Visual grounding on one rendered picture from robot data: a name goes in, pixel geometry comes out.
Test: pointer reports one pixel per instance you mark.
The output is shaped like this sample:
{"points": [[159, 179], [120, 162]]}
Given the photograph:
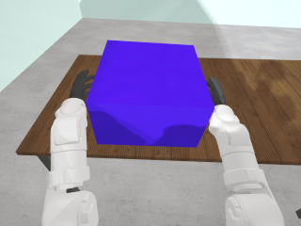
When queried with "robot left upper arm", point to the robot left upper arm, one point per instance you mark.
{"points": [[71, 209]]}

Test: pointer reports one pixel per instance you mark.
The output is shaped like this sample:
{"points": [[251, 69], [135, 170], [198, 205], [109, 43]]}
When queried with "right robot hand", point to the right robot hand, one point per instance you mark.
{"points": [[216, 91]]}

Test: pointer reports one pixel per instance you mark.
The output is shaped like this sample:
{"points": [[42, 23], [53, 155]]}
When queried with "carton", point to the carton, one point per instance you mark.
{"points": [[149, 94]]}

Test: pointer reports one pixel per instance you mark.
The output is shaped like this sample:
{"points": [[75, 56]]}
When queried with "robot right forearm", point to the robot right forearm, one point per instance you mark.
{"points": [[241, 169]]}

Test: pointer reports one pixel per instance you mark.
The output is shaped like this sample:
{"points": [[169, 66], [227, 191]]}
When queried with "robot left forearm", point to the robot left forearm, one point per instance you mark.
{"points": [[68, 149]]}

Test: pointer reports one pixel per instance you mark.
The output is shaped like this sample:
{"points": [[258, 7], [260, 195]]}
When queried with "left robot hand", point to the left robot hand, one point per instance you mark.
{"points": [[79, 86]]}

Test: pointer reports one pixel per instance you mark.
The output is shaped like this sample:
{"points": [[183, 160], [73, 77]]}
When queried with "robot right upper arm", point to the robot right upper arm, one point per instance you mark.
{"points": [[252, 210]]}

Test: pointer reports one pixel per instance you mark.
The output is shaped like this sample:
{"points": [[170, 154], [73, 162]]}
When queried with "table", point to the table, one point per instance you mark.
{"points": [[264, 94]]}

